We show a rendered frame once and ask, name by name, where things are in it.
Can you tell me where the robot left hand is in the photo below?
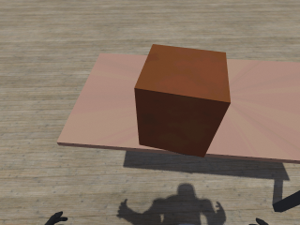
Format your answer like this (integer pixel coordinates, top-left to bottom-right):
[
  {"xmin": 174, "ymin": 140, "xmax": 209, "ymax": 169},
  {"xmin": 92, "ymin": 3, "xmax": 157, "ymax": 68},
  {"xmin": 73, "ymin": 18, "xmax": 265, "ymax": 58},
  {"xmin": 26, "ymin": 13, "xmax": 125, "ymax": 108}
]
[{"xmin": 45, "ymin": 211, "xmax": 68, "ymax": 225}]

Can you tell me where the table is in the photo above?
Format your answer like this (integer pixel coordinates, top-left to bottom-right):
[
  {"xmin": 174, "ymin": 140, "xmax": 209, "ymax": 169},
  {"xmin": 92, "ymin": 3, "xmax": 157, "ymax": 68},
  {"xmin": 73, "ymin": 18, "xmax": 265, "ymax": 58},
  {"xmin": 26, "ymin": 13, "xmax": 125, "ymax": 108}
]
[{"xmin": 57, "ymin": 52, "xmax": 300, "ymax": 213}]

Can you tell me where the carton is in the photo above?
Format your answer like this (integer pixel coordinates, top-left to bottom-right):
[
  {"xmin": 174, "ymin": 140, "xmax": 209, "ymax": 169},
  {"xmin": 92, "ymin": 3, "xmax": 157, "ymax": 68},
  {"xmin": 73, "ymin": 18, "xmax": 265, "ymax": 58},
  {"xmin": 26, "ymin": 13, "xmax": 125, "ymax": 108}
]
[{"xmin": 134, "ymin": 44, "xmax": 231, "ymax": 158}]

